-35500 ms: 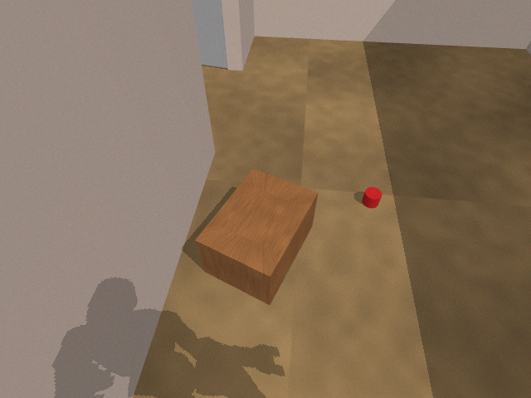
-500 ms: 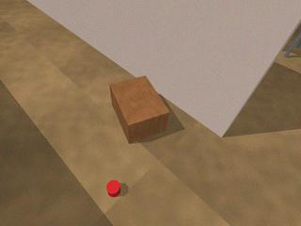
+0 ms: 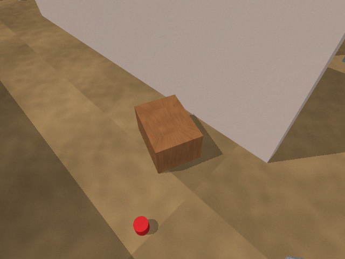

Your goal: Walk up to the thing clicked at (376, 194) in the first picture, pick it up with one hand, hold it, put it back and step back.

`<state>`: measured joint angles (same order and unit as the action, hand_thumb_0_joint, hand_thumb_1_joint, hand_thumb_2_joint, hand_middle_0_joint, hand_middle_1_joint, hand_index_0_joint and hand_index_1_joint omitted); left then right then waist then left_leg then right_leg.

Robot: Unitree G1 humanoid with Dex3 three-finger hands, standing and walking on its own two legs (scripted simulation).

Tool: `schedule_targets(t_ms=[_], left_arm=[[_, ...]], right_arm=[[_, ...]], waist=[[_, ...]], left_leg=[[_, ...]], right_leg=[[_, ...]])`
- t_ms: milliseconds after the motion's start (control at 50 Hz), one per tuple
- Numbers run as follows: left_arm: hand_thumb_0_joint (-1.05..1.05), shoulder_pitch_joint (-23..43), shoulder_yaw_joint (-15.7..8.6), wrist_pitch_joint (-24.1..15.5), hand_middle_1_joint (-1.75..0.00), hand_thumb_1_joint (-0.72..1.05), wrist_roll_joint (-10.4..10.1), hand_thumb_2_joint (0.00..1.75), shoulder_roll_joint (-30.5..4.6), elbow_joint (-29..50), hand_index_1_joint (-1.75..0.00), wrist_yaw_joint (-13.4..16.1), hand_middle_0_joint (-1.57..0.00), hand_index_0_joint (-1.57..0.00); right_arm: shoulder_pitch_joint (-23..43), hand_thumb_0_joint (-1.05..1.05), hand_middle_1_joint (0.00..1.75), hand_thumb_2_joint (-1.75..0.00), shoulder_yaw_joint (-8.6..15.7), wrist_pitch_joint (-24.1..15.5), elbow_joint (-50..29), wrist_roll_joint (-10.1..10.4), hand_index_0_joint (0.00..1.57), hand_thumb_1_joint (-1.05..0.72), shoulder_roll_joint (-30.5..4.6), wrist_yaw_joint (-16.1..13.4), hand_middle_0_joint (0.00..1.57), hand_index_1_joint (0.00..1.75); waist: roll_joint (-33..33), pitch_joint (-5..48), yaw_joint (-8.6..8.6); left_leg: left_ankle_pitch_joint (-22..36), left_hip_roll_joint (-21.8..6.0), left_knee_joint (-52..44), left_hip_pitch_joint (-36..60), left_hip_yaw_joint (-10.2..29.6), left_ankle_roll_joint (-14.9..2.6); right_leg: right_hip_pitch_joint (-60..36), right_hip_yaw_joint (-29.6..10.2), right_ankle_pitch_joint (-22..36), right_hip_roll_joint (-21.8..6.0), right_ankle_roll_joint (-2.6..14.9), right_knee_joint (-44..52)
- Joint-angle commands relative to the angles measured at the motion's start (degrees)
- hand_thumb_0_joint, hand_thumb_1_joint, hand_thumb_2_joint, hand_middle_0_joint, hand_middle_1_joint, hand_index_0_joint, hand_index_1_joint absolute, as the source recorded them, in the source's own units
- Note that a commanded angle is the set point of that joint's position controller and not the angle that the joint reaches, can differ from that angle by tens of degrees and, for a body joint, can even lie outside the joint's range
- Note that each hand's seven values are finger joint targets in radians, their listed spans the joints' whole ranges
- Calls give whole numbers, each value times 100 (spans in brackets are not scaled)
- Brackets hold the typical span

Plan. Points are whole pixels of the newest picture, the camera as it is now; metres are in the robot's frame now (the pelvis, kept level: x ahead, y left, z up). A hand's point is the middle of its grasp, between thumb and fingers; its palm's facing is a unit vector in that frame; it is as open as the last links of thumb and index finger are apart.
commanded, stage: walk up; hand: left
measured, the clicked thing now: (141, 225) +0.42 +0.21 -0.75
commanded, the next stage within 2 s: stand in 0.82 s
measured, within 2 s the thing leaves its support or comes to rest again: neither
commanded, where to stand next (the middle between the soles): +0.03 -0.01 m, yaw -1 degrees
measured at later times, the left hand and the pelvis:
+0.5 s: hand out of the picture +0.10 +0.25 -0.16, palm faces -0.04 -0.95 -0.32, open 7.3 cm; pelvis +0.01 +0.00 +0.00, yaw -1 degrees
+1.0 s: hand out of the picture +0.08 +0.26 -0.16, palm faces -0.02 -0.94 -0.33, open 7.3 cm; pelvis +0.01 +0.01 +0.00, yaw +0 degrees
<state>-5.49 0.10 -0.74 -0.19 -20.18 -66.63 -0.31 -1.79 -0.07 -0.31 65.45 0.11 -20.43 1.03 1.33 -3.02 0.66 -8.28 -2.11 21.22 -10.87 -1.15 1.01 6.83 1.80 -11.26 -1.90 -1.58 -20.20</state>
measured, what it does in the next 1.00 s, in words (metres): stands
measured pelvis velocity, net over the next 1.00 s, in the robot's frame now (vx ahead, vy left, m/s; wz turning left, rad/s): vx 0.01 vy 0.01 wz -0.01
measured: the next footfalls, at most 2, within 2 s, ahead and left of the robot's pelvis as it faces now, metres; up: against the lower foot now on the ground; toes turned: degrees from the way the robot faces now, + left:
none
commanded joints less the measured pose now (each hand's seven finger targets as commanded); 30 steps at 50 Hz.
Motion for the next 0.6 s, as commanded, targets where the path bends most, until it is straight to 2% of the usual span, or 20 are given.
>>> schedule_targets(t_ms=[0,80,160,220,300,440,580], left_arm=[[0,220,-250,-105,-30,90,38,90,-1234,266,-30,61,-20,-20],[0,345,-278,-84,-30,90,47,90,-1219,287,-30,64,-20,-20],[0,423,-276,-64,-30,90,44,90,-1209,291,-30,58,-20,-20],[0,456,-281,-61,-30,90,57,90,-1196,321,-30,52,-20,-20],[0,474,-292,-51,-30,90,56,90,-1182,334,-30,52,-20,-20],[0,441,-287,-29,-30,90,56,90,-1151,325,-30,42,-20,-20],[0,397,-283,-40,-30,90,62,90,-1126,317,-30,40,-20,-20]], right_arm=[[291,0,30,-90,238,-142,-251,-13,20,-90,-1160,-95,20,30],[234,0,30,-90,239,-153,-195,-25,20,-90,-1148,-107,20,30],[232,0,30,-90,237,-153,-185,-30,20,-90,-1158,-111,20,30],[144,0,30,-90,236,-162,-176,-43,20,-90,-1176,-117,20,30],[83,0,30,-90,231,-176,-176,-51,20,-90,-1160,-127,20,30],[67,0,30,-90,241,-176,-186,-53,20,-90,-1196,-133,20,30],[34,0,30,-90,243,-159,-208,-44,20,-90,-1173,-125,20,30]], waist=[[-189,623,-34],[-149,621,-52],[-38,481,-63],[-43,577,-84],[-31,637,-87],[-27,525,-87],[-152,465,-107]], left_leg=[[729,-559,-331,563,483,-158],[805,-570,-406,492,460,-140],[575,-546,-509,359,473,-123],[524,-559,-535,374,467,-145],[670,-566,-528,381,448,-154],[378,-583,-600,341,505,-175],[358,-548,-552,417,491,-174]], right_leg=[[81,-494,695,-600,209,486],[-80,-476,807,-607,201,486],[-75,-482,688,-582,187,511],[-196,-494,692,-584,201,522],[-248,-477,763,-577,195,505],[-142,-465,517,-532,208,506],[-18,-473,446,-525,182,593]])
